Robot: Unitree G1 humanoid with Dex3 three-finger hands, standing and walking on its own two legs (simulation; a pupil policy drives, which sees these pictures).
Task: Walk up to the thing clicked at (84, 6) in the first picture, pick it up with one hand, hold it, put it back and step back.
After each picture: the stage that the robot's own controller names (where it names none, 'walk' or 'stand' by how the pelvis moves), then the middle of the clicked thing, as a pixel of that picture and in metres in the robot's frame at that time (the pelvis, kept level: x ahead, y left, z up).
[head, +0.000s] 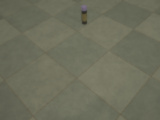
stand; (84, 15) +1.78 +0.04 -0.65
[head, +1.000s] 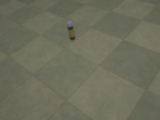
walk; (71, 30) +1.62 +0.29 -0.62
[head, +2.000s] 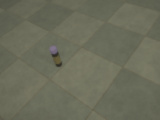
walk; (56, 56) +1.01 +0.42 -0.65
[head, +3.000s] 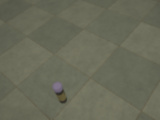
walk; (60, 93) +0.62 +0.30 -0.64
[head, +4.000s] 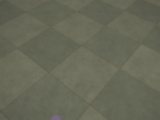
stand; out of the picture +0.39 +0.19 -0.63
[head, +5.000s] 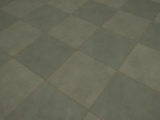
stand; out of the picture +0.33 +0.23 -0.65
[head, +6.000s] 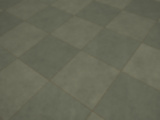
stand; out of the picture +0.34 +0.22 -0.66
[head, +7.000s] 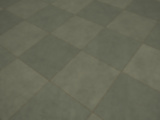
stand; out of the picture +0.33 +0.22 -0.66
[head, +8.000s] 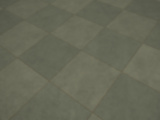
stand; out of the picture +0.32 +0.22 -0.66
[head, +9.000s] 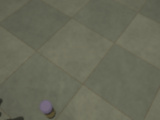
go down; (48, 110) +0.36 +0.22 -0.58
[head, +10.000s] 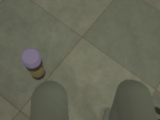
go down; (35, 66) +0.42 +0.23 -0.26
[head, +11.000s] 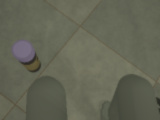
close in; (29, 58) +0.42 +0.24 -0.24
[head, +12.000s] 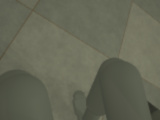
close in; out of the picture +0.41 +0.27 -0.16
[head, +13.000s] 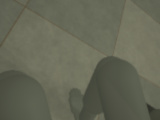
lift; out of the picture +0.40 +0.28 -0.16
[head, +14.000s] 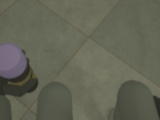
lift; (20, 73) +0.33 +0.24 -0.02
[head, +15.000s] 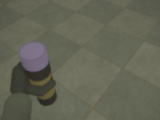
hold; (41, 78) +0.33 +0.17 +0.08
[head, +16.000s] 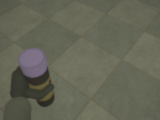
hold; (40, 81) +0.33 +0.18 +0.03
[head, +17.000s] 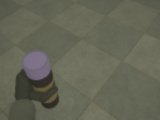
hold; (44, 84) +0.32 +0.16 +0.03
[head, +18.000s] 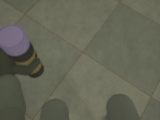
crouch; (25, 56) +0.41 +0.20 -0.05
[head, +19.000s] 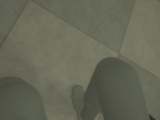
lower; out of the picture +0.43 +0.27 -0.18
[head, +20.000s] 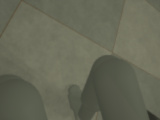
lower; out of the picture +0.42 +0.29 -0.17
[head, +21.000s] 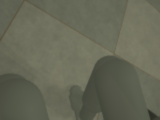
lower; out of the picture +0.42 +0.29 -0.16
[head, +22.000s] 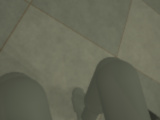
lower; out of the picture +0.40 +0.28 -0.16
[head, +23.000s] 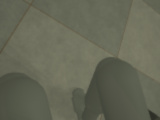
loosen; out of the picture +0.40 +0.27 -0.16
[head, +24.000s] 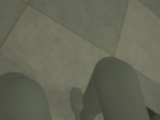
withdraw; out of the picture +0.41 +0.27 -0.16
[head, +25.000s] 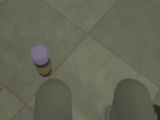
walk; (42, 63) +0.43 +0.21 -0.26
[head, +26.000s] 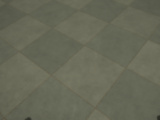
stand; out of the picture +0.34 +0.19 -0.59
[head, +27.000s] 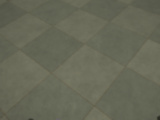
stand; out of the picture +0.35 +0.20 -0.60
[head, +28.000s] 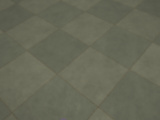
stand; out of the picture +0.36 +0.19 -0.64
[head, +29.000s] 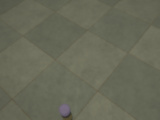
walk; (66, 114) +0.39 +0.16 -0.64
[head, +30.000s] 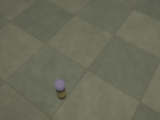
walk; (60, 90) +0.53 +0.17 -0.64
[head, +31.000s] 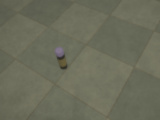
walk; (61, 59) +0.84 +0.27 -0.62
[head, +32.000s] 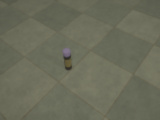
stand; (67, 59) +0.97 +0.20 -0.64
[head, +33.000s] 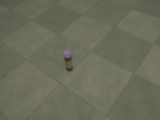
stand; (68, 61) +0.99 +0.20 -0.66
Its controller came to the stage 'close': yes
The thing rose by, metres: 0.68
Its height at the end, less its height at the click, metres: +0.00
